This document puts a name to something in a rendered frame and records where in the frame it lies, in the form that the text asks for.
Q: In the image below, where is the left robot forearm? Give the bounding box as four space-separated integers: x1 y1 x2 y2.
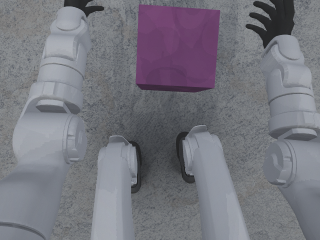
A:
12 6 92 159

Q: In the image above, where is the robot left upper arm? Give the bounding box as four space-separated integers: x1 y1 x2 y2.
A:
0 112 88 240

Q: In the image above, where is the robot left foot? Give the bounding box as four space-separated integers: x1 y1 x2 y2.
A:
128 141 142 194

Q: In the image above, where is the carton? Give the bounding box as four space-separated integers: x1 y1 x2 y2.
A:
135 4 220 93

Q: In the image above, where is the left robot hand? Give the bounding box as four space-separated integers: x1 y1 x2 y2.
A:
64 0 104 17

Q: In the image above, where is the left robot shin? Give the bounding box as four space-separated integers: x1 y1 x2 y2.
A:
97 135 137 185

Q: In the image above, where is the right robot forearm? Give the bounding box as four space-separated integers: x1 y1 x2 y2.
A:
260 34 320 142

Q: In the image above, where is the right robot hand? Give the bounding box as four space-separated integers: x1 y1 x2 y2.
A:
245 0 295 49

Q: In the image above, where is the robot right upper arm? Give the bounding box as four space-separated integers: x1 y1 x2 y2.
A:
262 139 320 240

